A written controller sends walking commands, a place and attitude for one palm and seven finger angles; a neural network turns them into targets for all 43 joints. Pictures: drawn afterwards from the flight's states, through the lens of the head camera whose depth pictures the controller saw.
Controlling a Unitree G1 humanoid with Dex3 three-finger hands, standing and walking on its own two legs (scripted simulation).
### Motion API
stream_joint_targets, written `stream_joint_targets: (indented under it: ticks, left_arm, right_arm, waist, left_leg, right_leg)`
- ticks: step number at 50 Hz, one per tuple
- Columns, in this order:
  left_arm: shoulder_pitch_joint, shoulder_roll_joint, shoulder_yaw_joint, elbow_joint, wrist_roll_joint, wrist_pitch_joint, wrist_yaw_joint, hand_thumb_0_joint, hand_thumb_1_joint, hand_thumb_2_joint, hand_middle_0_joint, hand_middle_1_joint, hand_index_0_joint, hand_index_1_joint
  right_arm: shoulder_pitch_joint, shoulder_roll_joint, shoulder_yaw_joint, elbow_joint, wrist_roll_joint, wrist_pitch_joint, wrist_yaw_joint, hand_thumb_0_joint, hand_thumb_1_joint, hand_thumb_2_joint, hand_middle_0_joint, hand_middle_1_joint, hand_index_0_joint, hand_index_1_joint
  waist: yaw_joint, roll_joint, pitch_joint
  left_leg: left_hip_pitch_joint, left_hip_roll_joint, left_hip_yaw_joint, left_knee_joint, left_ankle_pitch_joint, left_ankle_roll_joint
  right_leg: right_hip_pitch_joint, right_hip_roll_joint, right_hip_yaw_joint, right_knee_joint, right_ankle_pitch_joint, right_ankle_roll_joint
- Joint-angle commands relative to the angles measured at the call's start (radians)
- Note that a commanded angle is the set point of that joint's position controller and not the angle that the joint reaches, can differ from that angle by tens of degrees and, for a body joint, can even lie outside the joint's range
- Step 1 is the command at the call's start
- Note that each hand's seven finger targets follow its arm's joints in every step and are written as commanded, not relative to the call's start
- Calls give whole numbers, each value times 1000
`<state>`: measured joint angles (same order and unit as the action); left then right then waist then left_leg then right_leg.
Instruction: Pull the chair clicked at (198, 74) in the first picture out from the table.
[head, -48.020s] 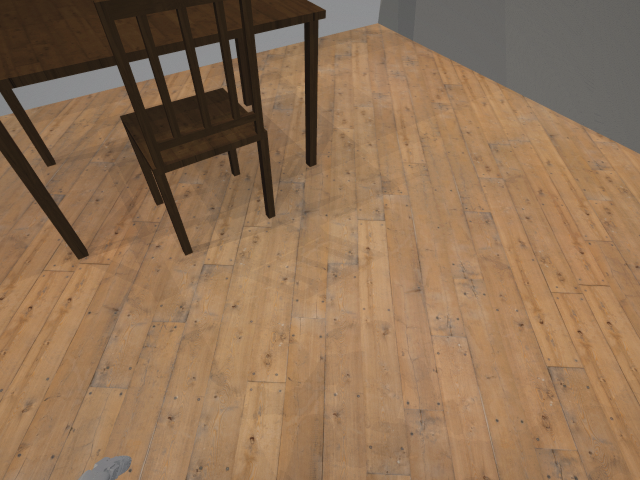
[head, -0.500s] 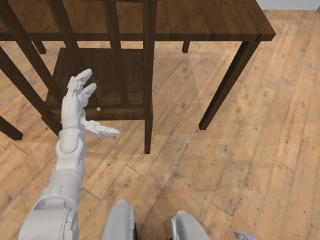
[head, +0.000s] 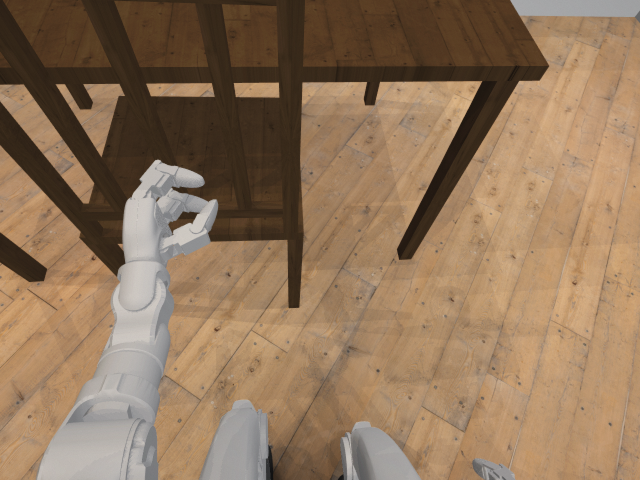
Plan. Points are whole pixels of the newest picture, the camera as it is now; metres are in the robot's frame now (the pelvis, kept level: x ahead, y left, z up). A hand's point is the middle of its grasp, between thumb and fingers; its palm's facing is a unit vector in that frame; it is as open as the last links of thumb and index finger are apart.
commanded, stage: hook a spindle and tug to test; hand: left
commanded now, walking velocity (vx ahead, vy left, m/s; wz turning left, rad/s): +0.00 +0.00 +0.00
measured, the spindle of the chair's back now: (153, 131) +0.56 +0.22 +0.05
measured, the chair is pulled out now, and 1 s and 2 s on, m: -0.08 -0.08 -0.08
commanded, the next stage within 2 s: open the thumb and straighten the fingers in 0.68 s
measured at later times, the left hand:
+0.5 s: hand (192, 241) +0.40 +0.15 +0.03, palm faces +0.05 -1.00 -0.01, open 4.4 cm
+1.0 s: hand (191, 245) +0.40 +0.15 +0.03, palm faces +0.06 -1.00 -0.02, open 6.6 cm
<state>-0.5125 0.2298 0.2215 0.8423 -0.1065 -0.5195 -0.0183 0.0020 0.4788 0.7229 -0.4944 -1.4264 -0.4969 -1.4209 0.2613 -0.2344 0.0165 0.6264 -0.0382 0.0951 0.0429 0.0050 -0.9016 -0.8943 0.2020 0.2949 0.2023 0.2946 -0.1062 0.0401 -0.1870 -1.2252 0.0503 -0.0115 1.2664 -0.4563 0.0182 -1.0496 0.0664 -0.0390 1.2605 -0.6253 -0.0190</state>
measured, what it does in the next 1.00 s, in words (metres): stands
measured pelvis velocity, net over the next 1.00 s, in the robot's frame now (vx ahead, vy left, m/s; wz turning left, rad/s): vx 0.00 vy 0.00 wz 0.01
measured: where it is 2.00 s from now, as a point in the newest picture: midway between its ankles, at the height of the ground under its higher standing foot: outside the picture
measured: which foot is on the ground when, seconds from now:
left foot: down 0.00-1.00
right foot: down 0.00-1.00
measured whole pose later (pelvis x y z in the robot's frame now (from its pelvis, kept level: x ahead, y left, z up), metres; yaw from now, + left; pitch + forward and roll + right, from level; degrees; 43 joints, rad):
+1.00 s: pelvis +0.00 +0.00 +0.00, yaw +0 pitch +22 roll -4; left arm -0.38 0.22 0.15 0.69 -0.12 -0.51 -0.02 0.02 0.44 0.68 -0.50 -1.45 -0.50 -1.45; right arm 0.24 -0.23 0.02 0.61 -0.03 0.07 0.03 0.01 -0.90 -0.89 0.20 0.29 0.20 0.29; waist -0.08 0.04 -0.19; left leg -1.21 0.04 -0.02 1.28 -0.46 0.02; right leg -1.03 0.06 -0.05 1.27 -0.63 -0.02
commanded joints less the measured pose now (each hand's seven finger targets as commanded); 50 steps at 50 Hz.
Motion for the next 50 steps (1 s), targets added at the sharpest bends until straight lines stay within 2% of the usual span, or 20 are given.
stream_joint_targets:
  ticks: [1, 3, 4, 5, 10, 13, 16, 17, 20, 21, 28, 29, 32, 34, 38, 39, 42, 46, 49, 50]
  left_arm:
    - [-365, 151, 16, -232, 4, -96, 16, 0, 900, 900, -500, -1450, -500, -1450]
    - [-320, 152, 22, -201, 5, -89, 13, 0, 900, 900, -500, -1450, -500, -1450]
    - [-306, 172, 35, -199, 6, -89, 10, 0, 900, 900, -500, -1450, -500, -1450]
    - [-291, 153, 24, -209, 6, -86, 6, 0, 900, 900, -500, -1450, -500, -1450]
    - [-217, 164, 38, -247, -20, -63, -18, 0, 900, 900, -500, -1450, -500, -1450]
    - [-205, 165, 31, -289, -33, -66, -28, 0, 900, 900, -500, -1450, -500, -1450]
    - [-236, 128, -14, -331, -32, -83, -33, 0, 900, 900, -500, -1450, -500, -1450]
    - [-218, 131, -8, -332, -34, -84, -31, 0, 900, 900, -500, -1450, -500, -1450]
    - [-212, 94, -50, -348, -29, -91, -33, 0, 900, 900, -500, -1450, -500, -1450]
    - [-215, 87, -56, -329, -31, -84, -33, 0, 900, 900, -500, -1450, -500, -1450]
    - [-121, 108, -18, -329, -29, -54, -9, 0, 900, 900, -500, -1450, -500, -1450]
    - [-140, 111, -22, -343, -28, -56, -5, 0, 900, 900, -500, -1450, -500, -1450]
    - [-125, 115, -20, -398, -23, -67, 8, 0, 900, 900, -500, -1450, -500, -1450]
    - [-146, 103, -41, -406, -21, -72, 12, 0, 900, 900, -500, -1450, -500, -1450]
    - [-135, 85, -54, -373, -22, -66, 4, 0, 900, 900, -500, -1450, -500, -1450]
    - [-157, 108, -38, -363, -22, -64, 2, 0, 900, 900, -500, -1450, -500, -1450]
    - [-169, 118, -40, -334, 2, -64, 1, 0, 538, 725, -500, -1450, -500, -1450]
    - [-189, 102, -48, -367, -20, -60, -9, 0, 54, 492, -500, -1450, -500, -1450]
    - [-153, 99, -52, -375, -23, -53, -9, 0, -308, 317, -500, -1450, -500, -1450]
    - [-166, 87, -60, -367, -20, -50, -6, 0, -429, 258, -475, -1378, -475, -1378]
  right_arm:
    - [70, -148, -59, -79, 1, -27, -11, 0, -900, -900, 200, 300, 200, 300]
    - [69, -148, -60, -81, 0, -27, -10, 0, -900, -900, 200, 300, 200, 300]
    - [73, -153, -59, -83, 1, -26, -10, 0, -900, -900, 200, 300, 200, 300]
    - [69, -149, -61, -88, 2, -25, -10, 0, -900, -900, 200, 300, 200, 300]
    - [59, -146, -58, -106, 10, -22, -8, 0, -900, -900, 200, 300, 200, 300]
    - [50, -143, -57, -110, 14, -25, -13, 0, -900, -900, 200, 300, 200, 300]
    - [47, -142, -60, -103, 15, -37, -14, 0, -900, -900, 200, 300, 200, 300]
    - [50, -144, -60, -103, 13, -39, -14, 0, -900, -900, 200, 300, 200, 300]
    - [43, -144, -62, -100, 13, -47, -16, 0, -900, -900, 200, 300, 200, 300]
    - [42, -146, -63, -95, 14, -47, -17, 0, -900, -900, 200, 300, 200, 300]
    - [24, -145, -60, -119, 14, -44, -16, 0, -900, -900, 200, 300, 200, 300]
    - [25, -146, -59, -122, 15, -44, -16, 0, -900, -900, 200, 300, 200, 300]
    - [17, -140, -59, -128, 14, -46, -15, 0, -900, -900, 200, 300, 200, 300]
    - [20, -142, -57, -128, 12, -49, -15, 0, -900, -900, 200, 300, 200, 300]
    - [13, -141, -56, -121, 13, -52, -18, 0, -900, -900, 200, 300, 200, 300]
    - [18, -145, -55, -118, 14, -53, -20, 0, -900, -900, 200, 300, 200, 300]
    - [20, -144, -55, -113, 12, -51, -22, 0, -900, -900, 200, 300, 200, 300]
    - [19, -146, -58, -113, 13, -55, -22, 0, -900, -900, 200, 300, 200, 300]
    - [24, -149, -60, -121, 13, -55, -22, 0, -900, -900, 200, 300, 200, 300]
    - [24, -144, -58, -114, 13, -54, -21, 0, -900, -900, 200, 300, 200, 300]
  waist:
    - [-15, 56, -424]
    - [-11, 16, -410]
    - [-5, 19, -414]
    - [-3, 32, -437]
    - [17, 30, -430]
    - [11, 0, -413]
    - [-3, 55, -401]
    - [3, 40, -405]
    - [-2, 69, -402]
    - [-12, 40, -384]
    - [26, 33, -393]
    - [19, 33, -393]
    - [28, 52, -420]
    - [10, 40, -398]
    - [4, 11, -368]
    - [-1, 16, -353]
    - [4, 17, -353]
    - [10, 69, -406]
    - [11, 53, -421]
    - [7, 46, -411]
  left_leg:
    - [534, -22, -40, -102, 261, 0]
    - [491, -26, -27, -98, 235, 6]
    - [490, -25, -30, -99, 244, 6]
    - [499, -28, -21, -97, 258, 6]
    - [484, -30, -11, -106, 270, 6]
    - [456, -32, -6, -105, 258, 10]
    - [515, -26, -21, -107, 255, 6]
    - [513, -27, -24, -109, 252, 6]
    - [556, -23, -36, -114, 252, 2]
    - [543, -23, -39, -111, 236, 5]
    - [519, -29, -28, -121, 238, 3]
    - [526, -26, -35, -121, 236, 3]
    - [546, -26, -31, -120, 256, 1]
    - [540, -24, -39, -118, 253, 3]
    - [499, -27, -33, -116, 200, 6]
    - [494, -25, -37, -116, 185, 6]
    - [479, -28, -36, -112, 174, 6]
    - [550, -24, -46, -118, 203, 0]
    - [565, -20, -50, -121, 234, 0]
    - [558, -22, -47, -121, 231, 1]
  right_leg:
    - [-3, 5, 8, -195, 320, -3]
    - [27, 5, 17, -206, 319, 1]
    - [32, 5, 19, -201, 329, -2]
    - [41, 3, 21, -199, 348, 0]
    - [90, 2, 28, -208, 383, 1]
    - [117, 0, 38, -218, 396, 6]
    - [45, 2, 24, -211, 356, 1]
    - [54, 3, 23, -212, 349, 0]
    - [9, 2, 11, -208, 321, -5]
    - [3, 3, 10, -213, 312, -3]
    - [43, 0, 10, -212, 319, -3]
    - [31, 0, 8, -206, 312, -5]
    - [43, 0, 11, -205, 331, -4]
    - [34, 2, 9, -203, 328, -4]
    - [30, 1, 12, -216, 289, 0]
    - [18, 1, 13, -216, 274, -1]
    - [10, 0, 16, -213, 262, -2]
    - [-4, 1, 7, -208, 270, -7]
    - [2, 3, 4, -203, 291, -8]
    - [2, 1, 2, -206, 292, -5]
